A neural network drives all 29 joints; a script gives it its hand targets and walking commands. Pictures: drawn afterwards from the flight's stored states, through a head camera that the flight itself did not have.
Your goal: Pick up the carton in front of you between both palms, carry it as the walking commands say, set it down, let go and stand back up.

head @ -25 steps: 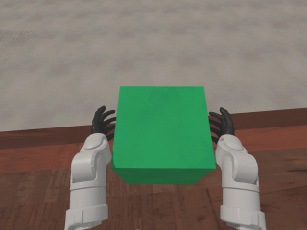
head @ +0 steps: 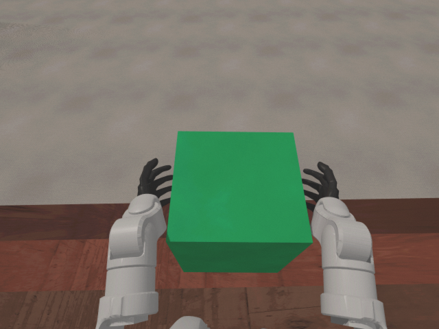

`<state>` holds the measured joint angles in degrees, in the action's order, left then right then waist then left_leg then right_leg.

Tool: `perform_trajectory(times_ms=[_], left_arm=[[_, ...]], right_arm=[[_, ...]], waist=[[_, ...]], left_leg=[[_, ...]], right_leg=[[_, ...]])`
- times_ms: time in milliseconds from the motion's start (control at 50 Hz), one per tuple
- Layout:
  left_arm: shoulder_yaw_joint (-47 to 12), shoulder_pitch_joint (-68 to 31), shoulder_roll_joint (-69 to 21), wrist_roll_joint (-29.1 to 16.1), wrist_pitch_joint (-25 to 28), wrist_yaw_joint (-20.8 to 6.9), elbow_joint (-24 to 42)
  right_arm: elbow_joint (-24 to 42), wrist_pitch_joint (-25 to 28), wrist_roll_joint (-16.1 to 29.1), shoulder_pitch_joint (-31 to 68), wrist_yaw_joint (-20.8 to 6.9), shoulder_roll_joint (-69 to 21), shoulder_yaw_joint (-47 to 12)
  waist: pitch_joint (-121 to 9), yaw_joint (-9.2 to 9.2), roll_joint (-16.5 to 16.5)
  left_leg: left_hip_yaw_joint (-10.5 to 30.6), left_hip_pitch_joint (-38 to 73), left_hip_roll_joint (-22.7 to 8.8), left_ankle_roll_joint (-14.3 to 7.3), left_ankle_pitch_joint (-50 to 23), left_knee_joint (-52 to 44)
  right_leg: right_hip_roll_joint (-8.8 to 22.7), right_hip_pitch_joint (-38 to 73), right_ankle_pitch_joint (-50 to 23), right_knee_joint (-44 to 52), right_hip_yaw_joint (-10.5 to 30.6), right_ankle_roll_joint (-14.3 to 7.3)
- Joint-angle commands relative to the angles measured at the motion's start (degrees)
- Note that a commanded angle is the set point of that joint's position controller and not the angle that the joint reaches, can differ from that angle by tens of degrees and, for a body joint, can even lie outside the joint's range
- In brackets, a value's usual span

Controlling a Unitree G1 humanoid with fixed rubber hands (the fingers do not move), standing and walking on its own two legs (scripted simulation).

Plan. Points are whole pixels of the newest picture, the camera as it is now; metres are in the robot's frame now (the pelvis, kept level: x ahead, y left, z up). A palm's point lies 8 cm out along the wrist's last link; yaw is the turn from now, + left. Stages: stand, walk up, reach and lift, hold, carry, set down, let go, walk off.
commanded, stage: carry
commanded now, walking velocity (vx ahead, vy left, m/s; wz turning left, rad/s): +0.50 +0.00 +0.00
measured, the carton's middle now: (232, 209) +0.34 +0.02 +0.01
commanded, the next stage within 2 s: none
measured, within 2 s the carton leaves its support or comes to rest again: neither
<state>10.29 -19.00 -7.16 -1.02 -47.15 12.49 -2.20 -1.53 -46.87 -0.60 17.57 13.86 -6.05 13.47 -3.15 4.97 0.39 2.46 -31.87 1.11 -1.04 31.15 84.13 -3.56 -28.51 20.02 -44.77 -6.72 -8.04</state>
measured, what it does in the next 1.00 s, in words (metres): goes down: left foot 0.10 m lower, then right foot 0.10 m lower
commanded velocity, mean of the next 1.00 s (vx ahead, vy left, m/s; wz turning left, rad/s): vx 0.50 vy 0.00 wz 0.00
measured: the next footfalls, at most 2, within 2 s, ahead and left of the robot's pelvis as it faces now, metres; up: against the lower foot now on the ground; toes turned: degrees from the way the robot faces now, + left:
left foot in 0.30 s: +0.37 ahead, +0.09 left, -0.10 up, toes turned +2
right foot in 0.72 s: +0.69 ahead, -0.06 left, -0.20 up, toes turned +0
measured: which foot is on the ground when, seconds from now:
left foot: up 0.00-0.28, down 0.30-0.72, up 0.74-1.00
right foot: down 0.00-0.30, up 0.32-0.70, down 0.72-1.00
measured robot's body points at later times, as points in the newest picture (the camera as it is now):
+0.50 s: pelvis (225, 222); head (235, 22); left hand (188, 113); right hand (291, 124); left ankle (210, 306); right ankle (254, 288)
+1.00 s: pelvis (243, 148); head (257, 7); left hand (202, 86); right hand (275, 88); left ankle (211, 208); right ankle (244, 247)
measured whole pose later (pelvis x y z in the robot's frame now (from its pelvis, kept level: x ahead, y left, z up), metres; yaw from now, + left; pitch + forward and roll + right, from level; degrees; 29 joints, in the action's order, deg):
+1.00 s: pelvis +0.73 +0.00 -0.21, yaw +0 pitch +4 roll +0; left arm 10.9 -18.1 -8.5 -2.4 -45.3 12.0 -2.6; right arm 0.2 -45.5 -2.6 15.7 12.4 -8.9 15.5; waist 0.4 7.6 -1.4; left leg 1.9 -41.2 -2.7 -2.6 -4.8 46.2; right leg -6.2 -18.9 31.8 -47.2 -3.5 -7.0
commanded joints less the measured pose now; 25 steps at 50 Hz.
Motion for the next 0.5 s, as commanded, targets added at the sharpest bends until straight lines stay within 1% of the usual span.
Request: perform_trajectory(times_ms=[0, 20, 40, 60, 80, 100, 120, 140, 160, 180, 200, 220, 240, 260, 280, 300, 320, 340, 360, 380, 400, 420, 440, 460, 480], left_arm=[[-35.75, -33.96, -46.39, -12.03, 1.80, -3.21, 8.98], [-35.69, -33.13, -46.61, -11.79, 2.26, -3.56, 8.16], [-35.58, -31.41, -45.89, -11.54, 2.86, -3.70, 7.80], [-35.49, -30.02, -45.27, -11.12, 3.29, -3.82, 6.60], [-35.69, -28.38, -45.36, -11.18, 3.79, -3.73, 6.16], [-35.49, -27.63, -44.72, -10.59, 4.17, -3.58, 5.69], [-35.16, -26.15, -43.82, -10.15, 4.43, -3.38, 6.60], [-34.65, -24.88, -42.53, -9.50, 4.39, -3.01, 6.18], [-33.98, -23.61, -41.39, -8.69, 4.33, -2.65, 6.06], [-34.03, -23.12, -40.38, -8.46, 4.17, -2.33, 6.68], [-34.04, -22.97, -39.53, -8.23, 3.76, -2.04, 6.79], [-33.67, -22.73, -38.82, -7.89, 3.29, -1.72, 6.89], [-32.79, -23.37, -37.55, -7.38, 2.75, -1.14, 6.87], [-31.41, -22.80, -37.17, -6.27, 2.21, -0.49, 6.18], [-29.38, -21.51, -34.44, -4.80, 1.37, 0.19, 6.07], [-26.94, -21.25, -33.60, -4.24, 1.03, 0.64, 7.47], [-26.20, -22.24, -34.12, -4.70, 0.95, 1.01, 8.67], [-25.39, -22.05, -34.77, -4.47, 0.83, 1.03, 7.36], [-24.34, -20.60, -35.10, -2.61, 0.65, 0.93, 4.26], [-23.29, -20.54, -35.58, -1.84, 0.71, 0.62, 3.03], [-23.68, -22.11, -36.93, -1.34, 0.95, 0.23, 3.01], [-24.01, -23.96, -37.84, -0.95, 1.11, -0.26, 3.03], [-24.62, -24.97, -38.99, -1.42, 1.50, -0.71, 3.46], [-25.28, -26.68, -39.67, -2.18, 1.88, -1.08, 4.38], [-26.00, -27.16, -40.20, -2.36, 2.08, -1.34, 4.60]], right_arm=[[6.38, 2.62, 5.39, 31.84, -1.84, -42.73, -29.61], [6.15, 3.08, 4.79, 31.38, -1.93, -42.91, -30.20], [7.10, 3.75, 4.74, 31.06, -2.00, -42.72, -31.03], [6.60, 4.14, 4.25, 30.54, -2.04, -42.63, -31.41], [7.20, 4.57, 3.97, 29.60, -1.93, -42.17, -31.62], [6.56, 4.68, 3.44, 28.44, -1.84, -41.63, -31.41], [7.31, 4.85, 3.48, 27.84, -1.70, -40.89, -31.59], [7.84, 4.83, 3.60, 26.73, -1.61, -39.82, -31.56], [8.27, 4.57, 3.98, 26.20, -1.56, -38.80, -31.56], [8.89, 4.35, 4.08, 25.87, -1.42, -37.48, -31.37], [8.85, 3.92, 3.69, 24.79, -1.24, -36.67, -31.32], [7.91, 3.42, 3.34, 23.44, -1.05, -35.60, -30.84], [7.30, 2.93, 3.15, 23.40, -0.84, -34.11, -30.24], [6.60, 2.50, 3.95, 23.89, -0.53, -32.77, -30.34], [6.00, 1.92, 5.15, 22.90, -0.21, -32.22, -30.50], [7.55, 1.57, 6.66, 24.37, 0.11, -34.64, -31.98], [7.43, 1.19, 8.78, 25.16, 0.16, -36.45, -33.86], [8.96, 1.00, 10.50, 27.87, -0.26, -37.91, -35.35], [8.66, 0.55, 11.28, 29.67, -0.91, -38.86, -36.22], [9.12, 0.54, 12.13, 32.56, -1.44, -40.28, -37.75], [8.79, 0.62, 13.00, 33.90, -2.14, -41.54, -38.60], [8.76, 0.87, 12.92, 35.81, -2.74, -43.06, -39.00], [8.68, 1.08, 13.21, 36.00, -3.22, -44.49, -39.03], [8.74, 1.38, 13.17, 36.35, -3.48, -45.43, -38.97], [7.57, 1.43, 12.12, 35.08, -3.66, -45.61, -38.32]], waist=[[-17.51, -1.42, 3.15], [-18.60, -0.20, 3.90], [-18.47, 0.93, 4.60], [-19.00, 1.91, 5.59], [-17.22, 2.01, 3.73], [-16.81, 2.63, 3.51], [-14.81, 2.61, 2.72], [-13.86, 2.85, 3.37], [-14.29, 2.33, 5.15], [-15.29, 0.71, 6.61], [-18.21, -3.56, 6.89], [-21.14, -8.16, 2.06], [-20.78, -13.14, -4.80], [-20.19, -12.25, -15.35], [-24.22, -8.71, -12.75], [-24.95, -10.15, -10.00], [-21.45, -9.91, -4.91], [-20.05, -9.56, -0.30], [-18.11, -8.63, 1.87], [-18.46, -8.50, 0.82], [-16.58, -8.38, 0.42], [-15.95, -8.87, -2.00], [-15.67, -9.00, -2.96], [-16.13, -9.03, -3.98], [-17.20, -8.85, -5.00]], left_leg=[[0.69, -11.28, -4.35, -0.09, -11.42, -17.51], [0.43, -11.62, -4.59, -0.01, -19.95, -19.81], [-0.96, -11.61, -4.05, -0.45, -27.09, -26.39], [-1.33, -12.51, -4.11, -1.17, -35.63, -30.17], [-3.35, -11.80, -2.99, -1.41, -40.43, -38.78], [-5.67, -8.15, -1.59, -1.32, -45.62, -43.37], [-7.33, -2.61, -0.34, -1.13, -47.56, -49.93], [-9.12, 2.09, 0.48, -1.06, -48.96, -54.20], [-9.94, 7.59, 1.40, -1.32, -51.54, -54.16], [-10.40, 12.40, 1.31, -1.88, -53.92, -53.26], [-12.66, 20.82, 1.67, -2.80, -55.17, -49.83], [-11.96, 29.58, 1.61, -4.54, -51.94, -51.46], [-7.60, 36.32, -1.57, -7.68, -47.71, -54.32], [5.69, 47.20, -12.05, -11.36, -67.44, -49.28], [21.76, 52.06, -19.39, -13.87, -66.61, -47.17], [29.26, 50.02, -21.40, -17.16, -44.92, -52.17], [29.34, 45.33, -19.96, -18.10, -40.36, -50.53], [30.46, 41.12, -19.03, -17.98, -42.25, -49.73], [26.41, 35.62, -17.34, -16.34, -39.83, -50.20], [25.68, 31.06, -18.12, -16.73, -37.95, -50.73], [23.91, 27.29, -17.85, -17.19, -39.16, -53.26], [21.87, 25.35, -16.31, -16.61, -41.50, -53.60], [17.52, 24.53, -14.00, -14.75, -44.34, -51.76], [12.94, 23.95, -11.26, -12.66, -44.01, -49.62], [7.99, 24.52, -9.24, -10.86, -42.11, -46.80]], right_leg=[[20.82, 18.61, -23.49, 13.99, 30.82, -10.58], [18.01, 20.83, -23.88, 10.53, 26.03, -8.85], [14.61, 22.30, -25.59, 8.10, 21.23, -6.34], [12.37, 24.47, -24.93, 4.88, 17.73, -4.26], [9.04, 23.33, -22.22, 4.74, 16.15, -3.21], [7.65, 22.50, -20.78, 3.38, 14.34, -2.43], [6.54, 19.25, -18.33, 3.33, 12.70, -2.11], [6.35, 17.35, -16.11, 2.45, 12.31, -2.23], [6.96, 14.87, -17.26, -0.17, 11.73, -2.01], [7.44, 13.44, -17.40, -5.03, 10.36, -1.38], [8.33, 11.29, -21.98, -10.97, 7.41, 0.22], [7.39, 8.87, -27.85, -22.17, 3.55, 2.11], [5.29, 2.53, -22.78, -38.54, 2.39, 4.11], [-0.18, -13.51, 14.32, -51.28, 2.96, 5.78], [-0.51, -21.57, 16.28, -52.47, 6.60, 5.00], [1.01, -25.95, 10.94, -49.43, 9.71, 4.84], [3.99, -27.01, 11.13, -43.87, 11.58, 4.78], [5.53, -27.45, 8.44, -40.64, 12.20, 5.64], [5.90, -26.86, 5.23, -33.12, 11.37, 5.61], [6.49, -22.78, 4.27, -27.29, 11.59, 6.07], [6.32, -20.74, 1.40, -22.41, 10.20, 6.73], [5.56, -18.20, -2.26, -19.55, 8.32, 6.73], [5.36, -16.07, -7.91, -16.97, 7.62, 6.37], [4.96, -13.26, -12.61, -10.49, 6.51, 5.82], [4.95, -11.27, -22.60, -8.37, 5.79, 5.08]])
